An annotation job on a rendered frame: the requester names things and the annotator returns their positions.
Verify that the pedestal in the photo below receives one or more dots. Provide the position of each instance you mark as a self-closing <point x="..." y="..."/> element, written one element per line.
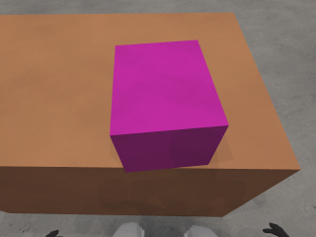
<point x="56" y="91"/>

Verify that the right robot thigh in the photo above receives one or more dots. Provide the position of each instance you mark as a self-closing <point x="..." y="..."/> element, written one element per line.
<point x="199" y="231"/>

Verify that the right robot hand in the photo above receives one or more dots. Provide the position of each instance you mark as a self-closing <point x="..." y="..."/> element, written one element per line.
<point x="276" y="230"/>

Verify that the carton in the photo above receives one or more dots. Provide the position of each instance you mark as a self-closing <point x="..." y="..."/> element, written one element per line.
<point x="165" y="111"/>

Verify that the robot thigh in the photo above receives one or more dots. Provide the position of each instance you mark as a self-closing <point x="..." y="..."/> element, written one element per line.
<point x="130" y="229"/>
<point x="199" y="231"/>

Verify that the left robot thigh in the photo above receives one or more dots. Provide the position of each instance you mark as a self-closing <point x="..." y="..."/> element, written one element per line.
<point x="130" y="229"/>

